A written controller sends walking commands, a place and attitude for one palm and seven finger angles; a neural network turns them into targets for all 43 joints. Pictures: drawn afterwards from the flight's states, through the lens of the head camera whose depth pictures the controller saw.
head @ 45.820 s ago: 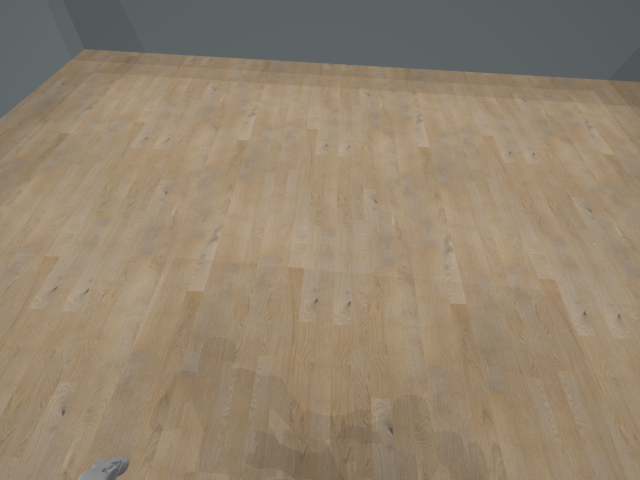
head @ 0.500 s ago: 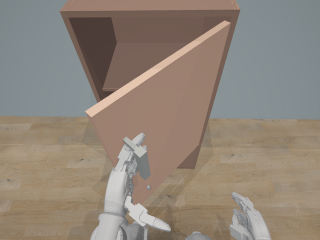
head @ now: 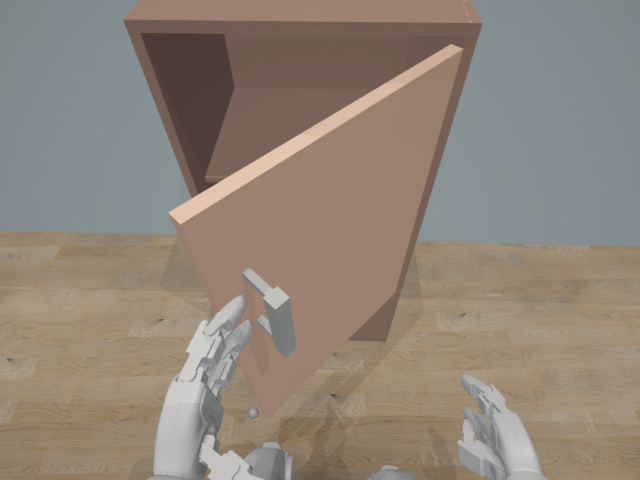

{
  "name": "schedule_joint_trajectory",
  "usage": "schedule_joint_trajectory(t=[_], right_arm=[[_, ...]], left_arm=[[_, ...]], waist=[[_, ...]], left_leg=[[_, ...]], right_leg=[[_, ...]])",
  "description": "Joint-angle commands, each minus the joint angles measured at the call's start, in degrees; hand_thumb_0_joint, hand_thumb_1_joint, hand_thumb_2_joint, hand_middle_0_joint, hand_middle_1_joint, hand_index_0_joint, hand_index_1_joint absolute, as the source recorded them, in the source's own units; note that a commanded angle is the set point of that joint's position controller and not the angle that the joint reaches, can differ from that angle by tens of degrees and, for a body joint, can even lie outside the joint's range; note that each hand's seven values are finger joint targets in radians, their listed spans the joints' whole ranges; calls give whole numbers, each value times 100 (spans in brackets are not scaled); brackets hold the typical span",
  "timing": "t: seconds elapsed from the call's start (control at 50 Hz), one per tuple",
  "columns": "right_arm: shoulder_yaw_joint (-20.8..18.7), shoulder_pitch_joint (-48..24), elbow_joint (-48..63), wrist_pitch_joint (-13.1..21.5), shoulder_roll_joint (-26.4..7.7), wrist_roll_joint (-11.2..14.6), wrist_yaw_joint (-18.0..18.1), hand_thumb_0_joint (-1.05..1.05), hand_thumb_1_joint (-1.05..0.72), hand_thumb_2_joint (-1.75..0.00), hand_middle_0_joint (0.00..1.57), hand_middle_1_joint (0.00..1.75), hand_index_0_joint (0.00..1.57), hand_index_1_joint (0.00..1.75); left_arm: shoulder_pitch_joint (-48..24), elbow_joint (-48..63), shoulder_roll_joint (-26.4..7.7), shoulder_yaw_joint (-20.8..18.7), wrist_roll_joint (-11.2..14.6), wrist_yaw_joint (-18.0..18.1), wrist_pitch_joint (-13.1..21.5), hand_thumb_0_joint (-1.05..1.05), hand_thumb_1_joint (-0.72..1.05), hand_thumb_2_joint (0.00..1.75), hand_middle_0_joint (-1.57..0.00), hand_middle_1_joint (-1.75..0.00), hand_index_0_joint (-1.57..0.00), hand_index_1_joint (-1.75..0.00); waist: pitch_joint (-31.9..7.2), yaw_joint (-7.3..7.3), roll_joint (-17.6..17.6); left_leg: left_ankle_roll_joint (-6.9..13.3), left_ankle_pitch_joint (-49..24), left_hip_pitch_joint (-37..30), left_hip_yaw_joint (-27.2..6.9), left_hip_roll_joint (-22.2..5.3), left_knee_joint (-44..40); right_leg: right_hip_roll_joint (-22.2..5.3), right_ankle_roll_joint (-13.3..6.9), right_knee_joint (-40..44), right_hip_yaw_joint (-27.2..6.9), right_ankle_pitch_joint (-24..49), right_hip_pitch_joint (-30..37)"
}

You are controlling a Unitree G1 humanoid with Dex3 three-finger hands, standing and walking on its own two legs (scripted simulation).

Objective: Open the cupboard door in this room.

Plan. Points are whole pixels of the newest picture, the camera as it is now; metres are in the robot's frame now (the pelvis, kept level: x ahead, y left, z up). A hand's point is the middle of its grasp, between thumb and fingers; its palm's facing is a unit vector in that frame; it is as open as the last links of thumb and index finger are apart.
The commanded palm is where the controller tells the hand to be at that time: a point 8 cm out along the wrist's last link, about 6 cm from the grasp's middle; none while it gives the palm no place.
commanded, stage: slide the hand sideways off the handle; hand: left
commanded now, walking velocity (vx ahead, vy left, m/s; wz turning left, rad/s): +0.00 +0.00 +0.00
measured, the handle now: (270, 314) +0.29 +0.08 +0.07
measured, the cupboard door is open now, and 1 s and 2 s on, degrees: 47 47 47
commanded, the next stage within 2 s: draw the hand back to the body in 0.38 s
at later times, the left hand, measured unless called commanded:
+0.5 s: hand (206, 446) +0.16 +0.12 +0.07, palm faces -0.02 -1.00 +0.01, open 16.3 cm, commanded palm +0.13 +0.17 +0.08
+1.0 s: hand (130, 412) +0.17 +0.17 +0.14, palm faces +0.01 -1.00 -0.07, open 16.2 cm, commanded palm +0.13 +0.23 +0.16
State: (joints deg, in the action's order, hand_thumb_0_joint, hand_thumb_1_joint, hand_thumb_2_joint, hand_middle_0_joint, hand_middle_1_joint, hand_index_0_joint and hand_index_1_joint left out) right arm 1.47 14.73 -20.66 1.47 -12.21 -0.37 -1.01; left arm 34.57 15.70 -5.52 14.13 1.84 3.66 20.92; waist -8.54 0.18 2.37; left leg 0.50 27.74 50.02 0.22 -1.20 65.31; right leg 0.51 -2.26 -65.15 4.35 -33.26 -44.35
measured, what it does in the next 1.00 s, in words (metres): stands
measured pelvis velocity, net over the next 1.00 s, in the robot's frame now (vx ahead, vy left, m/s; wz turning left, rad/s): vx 0.01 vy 0.01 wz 0.01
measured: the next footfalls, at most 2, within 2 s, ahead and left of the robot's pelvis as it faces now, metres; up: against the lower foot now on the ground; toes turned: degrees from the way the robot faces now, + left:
none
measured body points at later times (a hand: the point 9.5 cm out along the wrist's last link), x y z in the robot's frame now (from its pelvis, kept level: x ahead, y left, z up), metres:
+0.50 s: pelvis +0.00 +0.00 -0.01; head +0.04 -0.01 +0.44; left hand +0.15 +0.17 +0.07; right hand +0.19 -0.23 -0.08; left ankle +0.04 +0.11 -0.65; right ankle -0.01 -0.10 -0.65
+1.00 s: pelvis +0.01 +0.01 +0.03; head +0.01 +0.00 +0.48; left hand +0.16 +0.22 +0.15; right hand +0.20 -0.21 -0.03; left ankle +0.04 +0.11 -0.65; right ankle -0.01 -0.10 -0.65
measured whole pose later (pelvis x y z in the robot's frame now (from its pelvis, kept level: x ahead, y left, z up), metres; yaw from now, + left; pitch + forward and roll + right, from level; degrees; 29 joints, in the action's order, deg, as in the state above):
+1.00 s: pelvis +0.01 +0.01 +0.03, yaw +1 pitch +8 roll -2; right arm 1.6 16.4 -22.7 3.6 -12.6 3.1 3.7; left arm 40.7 26.8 -13.6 -3.1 14.2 -8.5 12.4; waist -8.5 -1.4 3.8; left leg 1.2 25.7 39.9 -0.6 -1.2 58.0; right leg 1.0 -1.3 -55.1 5.0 -29.7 -33.0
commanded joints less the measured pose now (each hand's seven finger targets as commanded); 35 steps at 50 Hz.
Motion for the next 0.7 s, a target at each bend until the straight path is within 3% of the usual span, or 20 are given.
schedule_joint_trajectory(t=[0.0, 0.18, 0.38, 0.42, 0.46, 0.5, 0.54, 0.64, 0.68], right_arm=[[-318, -323, 993, 319, -509, 34, 75, 0, -90, -90, 20, 30, 20, 30], [-399, -442, 945, 300, -447, 85, 207, 0, -90, -90, 20, 30, 20, 30], [-430, -482, 863, 419, -499, 128, 363, 0, -90, -90, 20, 30, 20, 30], [-418, -459, 889, 435, -519, 136, 369, 0, -90, -90, 20, 30, 20, 30], [-429, -463, 899, 447, -524, 140, 376, 0, -90, -90, 20, 30, 20, 30], [-437, -416, 983, 412, -519, 159, 393, 0, -90, -90, 20, 30, 20, 30], [-409, -401, 1026, 355, -493, 200, 416, 0, -90, -90, 20, 30, 20, 30], [-371, -406, 984, 298, -474, 264, 464, 0, -90, -90, 20, 30, 20, 30], [-343, -425, 990, 326, -497, 276, 475, 0, -90, -90, 20, 30, 20, 30]], left_arm=[[269, 1402, -118, -330, 145, -121, 470, 0, -50, 30, -15, -30, -15, -30], [874, 1478, -460, -947, 508, -562, 524, 0, -50, 30, -15, -30, -15, -30], [736, 1516, -606, -1171, 936, -1210, 673, 0, -50, 30, -15, -30, -15, -30], [653, 1568, -558, -1060, 919, -1222, 644, 0, -50, 30, -15, -30, -15, -30], [614, 1564, -538, -1013, 887, -1157, 581, 0, -50, 30, -15, -30, -15, -30], [649, 1975, -801, -1224, 871, -1060, 507, 0, -50, 30, -15, -30, -15, -30], [662, 2158, -929, -1337, 839, -948, 343, 0, -50, 30, -15, -30, -15, -30], [828, 1982, -866, -1523, 938, -883, -65, 0, -50, 30, -15, -30, -15, -30], [853, 2016, -871, -1536, 990, -949, -165, 0, -50, 30, -15, -30, -15, -30]], waist=[[-809, 50, -336], [-852, -61, -476], [-763, 8, -473], [-741, 17, -291], [-723, -1, -340], [-974, -93, -169], [-892, -123, 17], [-569, -95, -223], [-535, -101, -126]], left_leg=[[96, -825, -864, -207, 168, -802], [83, -902, -545, -159, 199, -562], [96, -672, -285, -190, 188, -300], [110, -640, -345, -206, 182, -361], [124, -619, -388, -243, 169, -434], [132, -694, -617, -214, 169, -576], [134, -694, -857, -216, 160, -795], [122, -661, -1089, -239, 136, -1114], [126, -705, -1210, -255, 139, -1242]], right_leg=[[89, 75, 1124, -275, 1527, 231], [23, 154, 1180, -539, 1797, 485], [-49, 216, 1273, -739, 1346, 272], [0, 168, 1211, -619, 1161, 135], [56, 131, 1175, -517, 1035, 87], [69, 113, 1216, -490, 1074, 249], [118, 88, 1299, -381, 1027, 298], [160, 133, 1594, -247, 1054, 497], [158, 135, 1661, -203, 1124, 596]])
